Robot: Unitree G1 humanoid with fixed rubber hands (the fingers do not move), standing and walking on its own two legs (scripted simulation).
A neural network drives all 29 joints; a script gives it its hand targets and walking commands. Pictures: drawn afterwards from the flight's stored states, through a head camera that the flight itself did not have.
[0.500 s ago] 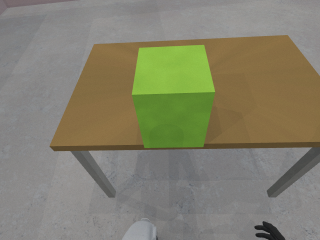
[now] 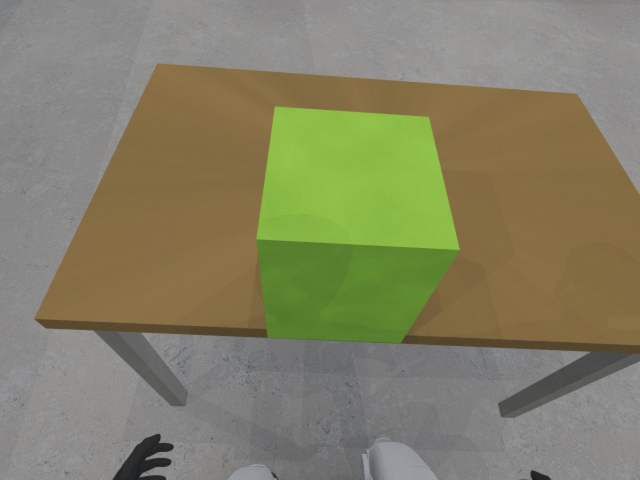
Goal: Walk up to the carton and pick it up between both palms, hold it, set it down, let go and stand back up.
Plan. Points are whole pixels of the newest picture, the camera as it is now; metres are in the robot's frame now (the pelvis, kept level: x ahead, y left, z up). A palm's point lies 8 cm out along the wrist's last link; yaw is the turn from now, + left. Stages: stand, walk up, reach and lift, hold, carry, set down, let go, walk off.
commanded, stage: walk up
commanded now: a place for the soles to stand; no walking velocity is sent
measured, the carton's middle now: (342, 234) +0.42 -0.02 +0.03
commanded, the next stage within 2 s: none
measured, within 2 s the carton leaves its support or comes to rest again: neither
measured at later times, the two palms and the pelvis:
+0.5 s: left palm out of the picture +0.02 +0.23 -0.10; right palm out of the picture +0.04 -0.30 -0.10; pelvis -0.05 -0.04 +0.00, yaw +1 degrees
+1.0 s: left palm out of the picture +0.05 +0.24 -0.08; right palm out of the picture +0.07 -0.29 -0.11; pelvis -0.02 -0.04 +0.00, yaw +2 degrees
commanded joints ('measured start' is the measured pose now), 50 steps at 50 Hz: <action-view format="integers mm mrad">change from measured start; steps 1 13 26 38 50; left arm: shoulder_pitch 99 40 129 195 173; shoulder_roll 93 87 55 172 125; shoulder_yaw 35 35 68 80 52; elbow -30 -53 -80 -31 -83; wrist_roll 6 8 6 9 2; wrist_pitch -11 -29 -4 -65 -76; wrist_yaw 19 5 -24 8 -3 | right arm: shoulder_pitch -23 -5 -144 36 -13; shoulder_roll -195 -101 -166 -82 -125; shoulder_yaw -52 -35 -74 -27 -23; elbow -95 -32 -19 -31 -39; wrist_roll -10 4 -17 -21 -6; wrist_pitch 32 43 4 7 -11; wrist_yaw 5 -10 3 19 19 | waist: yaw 33 54 75 36 42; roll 239 -84 332 -13 33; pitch -259 -148 27 -129 -151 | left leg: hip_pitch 62 -167 -270 -52 32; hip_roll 207 -5 332 46 85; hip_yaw -186 -42 -390 13 -25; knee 35 373 -387 139 12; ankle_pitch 362 -310 -719 -275 147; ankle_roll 156 -77 202 -14 24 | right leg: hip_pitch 247 275 127 242 270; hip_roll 20 -100 8 -241 -51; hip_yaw -39 148 40 371 85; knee -347 -544 -38 -573 -346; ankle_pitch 115 81 -97 -99 418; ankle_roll -25 -190 -69 -269 -139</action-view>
